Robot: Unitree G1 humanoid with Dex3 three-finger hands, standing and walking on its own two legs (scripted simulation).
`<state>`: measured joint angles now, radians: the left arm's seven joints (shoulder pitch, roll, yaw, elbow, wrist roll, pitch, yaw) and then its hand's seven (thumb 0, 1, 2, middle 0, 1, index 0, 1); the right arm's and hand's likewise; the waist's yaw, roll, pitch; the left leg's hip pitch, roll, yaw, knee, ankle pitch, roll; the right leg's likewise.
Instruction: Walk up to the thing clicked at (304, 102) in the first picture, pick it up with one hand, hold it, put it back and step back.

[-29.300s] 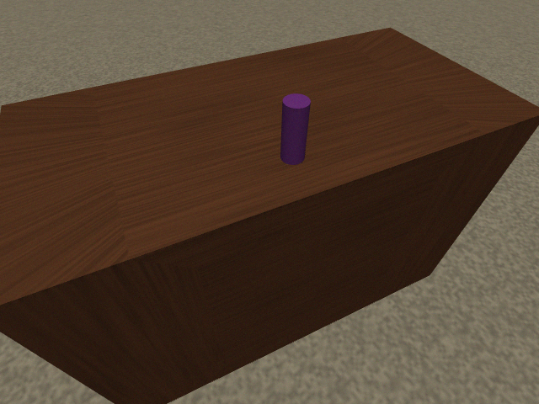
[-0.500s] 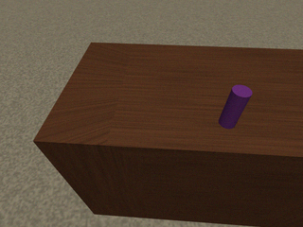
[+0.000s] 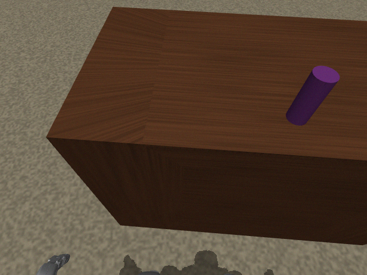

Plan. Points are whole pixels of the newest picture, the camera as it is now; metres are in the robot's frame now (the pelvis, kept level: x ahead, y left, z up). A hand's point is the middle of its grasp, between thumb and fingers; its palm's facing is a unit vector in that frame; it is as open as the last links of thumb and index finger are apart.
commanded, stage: step back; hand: right
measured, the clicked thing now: (309, 98) +0.48 -0.26 +0.11
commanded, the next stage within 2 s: none
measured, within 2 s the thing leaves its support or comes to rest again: neither
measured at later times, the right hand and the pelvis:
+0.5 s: hand out of the picture +0.01 -0.25 -0.15, palm faces +0.07 +0.92 -0.38, open 7.4 cm; pelvis -0.09 +0.02 -0.01, yaw -7 degrees
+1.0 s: hand out of the picture -0.13 -0.23 -0.12, palm faces -0.01 +0.90 -0.43, open 7.4 cm; pelvis -0.21 +0.04 +0.01, yaw -3 degrees
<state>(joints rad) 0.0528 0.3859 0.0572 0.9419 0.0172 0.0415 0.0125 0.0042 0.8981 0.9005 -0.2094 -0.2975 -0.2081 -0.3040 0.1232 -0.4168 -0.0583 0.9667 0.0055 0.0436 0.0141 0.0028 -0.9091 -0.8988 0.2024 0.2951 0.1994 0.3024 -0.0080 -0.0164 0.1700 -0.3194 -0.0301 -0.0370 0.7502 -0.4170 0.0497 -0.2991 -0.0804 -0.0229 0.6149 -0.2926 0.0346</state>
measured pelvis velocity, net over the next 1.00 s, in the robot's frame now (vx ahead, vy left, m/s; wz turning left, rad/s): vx -0.21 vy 0.04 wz -0.05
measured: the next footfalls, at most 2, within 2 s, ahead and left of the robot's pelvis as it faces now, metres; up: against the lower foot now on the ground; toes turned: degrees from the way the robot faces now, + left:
right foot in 0.48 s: -0.08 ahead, -0.10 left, +0.00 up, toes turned -4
left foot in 0.82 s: -0.14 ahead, +0.15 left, +0.00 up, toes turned -4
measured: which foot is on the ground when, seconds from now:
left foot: down 0.00-0.50, up 0.52-0.80, down 0.82-1.00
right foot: down 0.00-0.04, up 0.06-0.46, down 0.48-0.84, up 0.86-1.00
